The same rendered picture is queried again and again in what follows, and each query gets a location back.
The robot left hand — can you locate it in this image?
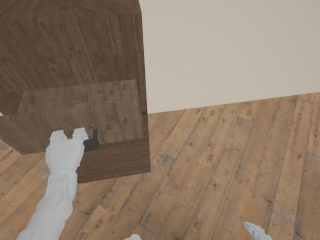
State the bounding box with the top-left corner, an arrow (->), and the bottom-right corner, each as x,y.
45,127 -> 89,173

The robot right hand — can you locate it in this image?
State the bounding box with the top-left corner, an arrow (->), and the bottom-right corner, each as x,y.
244,222 -> 272,240

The left robot shin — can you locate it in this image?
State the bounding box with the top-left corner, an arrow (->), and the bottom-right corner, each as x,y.
130,234 -> 141,239

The drawer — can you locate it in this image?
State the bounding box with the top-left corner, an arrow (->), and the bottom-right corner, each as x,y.
0,79 -> 144,155

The robot left forearm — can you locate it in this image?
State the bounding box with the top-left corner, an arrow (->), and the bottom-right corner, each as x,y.
16,169 -> 78,240

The cabinet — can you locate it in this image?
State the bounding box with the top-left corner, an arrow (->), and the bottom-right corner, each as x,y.
0,0 -> 151,184

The handle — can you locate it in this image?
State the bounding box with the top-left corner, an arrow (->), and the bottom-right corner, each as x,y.
83,129 -> 99,152

